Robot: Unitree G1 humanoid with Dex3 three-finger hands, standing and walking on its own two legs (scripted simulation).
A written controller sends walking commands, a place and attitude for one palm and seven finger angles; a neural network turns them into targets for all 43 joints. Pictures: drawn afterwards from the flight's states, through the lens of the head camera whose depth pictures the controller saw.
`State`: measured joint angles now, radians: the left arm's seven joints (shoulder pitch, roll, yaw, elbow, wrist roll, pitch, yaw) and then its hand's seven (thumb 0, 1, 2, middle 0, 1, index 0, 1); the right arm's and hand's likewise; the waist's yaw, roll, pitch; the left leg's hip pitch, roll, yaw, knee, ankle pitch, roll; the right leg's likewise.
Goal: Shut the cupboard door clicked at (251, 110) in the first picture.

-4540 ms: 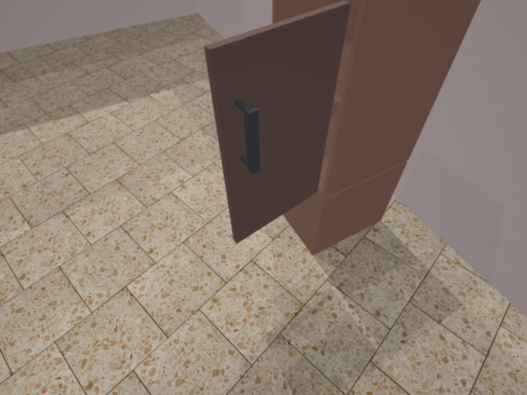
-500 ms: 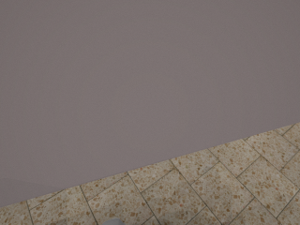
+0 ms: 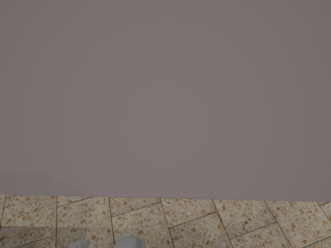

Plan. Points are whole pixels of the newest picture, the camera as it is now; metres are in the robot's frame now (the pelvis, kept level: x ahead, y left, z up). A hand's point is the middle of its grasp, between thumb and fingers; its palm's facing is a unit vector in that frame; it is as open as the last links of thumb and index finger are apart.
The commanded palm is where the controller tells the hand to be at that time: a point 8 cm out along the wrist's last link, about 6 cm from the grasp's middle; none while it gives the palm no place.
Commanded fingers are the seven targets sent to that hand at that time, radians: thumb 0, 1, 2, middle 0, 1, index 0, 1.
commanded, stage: turn to face it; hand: left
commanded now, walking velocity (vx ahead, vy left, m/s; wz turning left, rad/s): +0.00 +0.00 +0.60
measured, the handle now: out of the picture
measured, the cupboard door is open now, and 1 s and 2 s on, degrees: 99 99 99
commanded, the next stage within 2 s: none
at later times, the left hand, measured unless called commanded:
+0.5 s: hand out of the picture +0.08 +0.20 -0.16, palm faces +0.32 -0.90 -0.29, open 7.4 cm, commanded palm none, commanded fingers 0.00 0.90 0.90 -0.20 -0.30 -0.20 -0.30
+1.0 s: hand out of the picture +0.01 +0.19 -0.17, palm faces +0.60 -0.75 -0.26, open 7.4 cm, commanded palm none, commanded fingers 0.00 0.90 0.90 -0.20 -0.30 -0.20 -0.30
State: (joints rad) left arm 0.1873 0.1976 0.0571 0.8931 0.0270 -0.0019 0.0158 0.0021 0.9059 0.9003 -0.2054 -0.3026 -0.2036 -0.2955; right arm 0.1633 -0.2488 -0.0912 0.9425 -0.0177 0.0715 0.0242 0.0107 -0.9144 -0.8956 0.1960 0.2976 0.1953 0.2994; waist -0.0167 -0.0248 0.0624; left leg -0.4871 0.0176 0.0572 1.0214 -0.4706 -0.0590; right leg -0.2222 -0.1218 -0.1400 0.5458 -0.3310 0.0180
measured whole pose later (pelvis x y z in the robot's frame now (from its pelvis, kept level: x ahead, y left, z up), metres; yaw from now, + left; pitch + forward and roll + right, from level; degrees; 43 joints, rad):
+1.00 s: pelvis +0.06 -0.04 +0.00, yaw +37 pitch +1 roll -1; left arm 0.15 0.26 0.08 0.88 0.01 0.05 0.00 0.01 0.91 0.90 -0.20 -0.30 -0.20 -0.30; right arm 0.16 -0.23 -0.06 0.90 -0.03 0.04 0.01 0.01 -0.91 -0.90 0.20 0.30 0.20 0.30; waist -0.01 -0.01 0.10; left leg -0.33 0.00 -0.05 0.56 -0.26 -0.01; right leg -0.41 -0.06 -0.03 0.85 -0.46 0.07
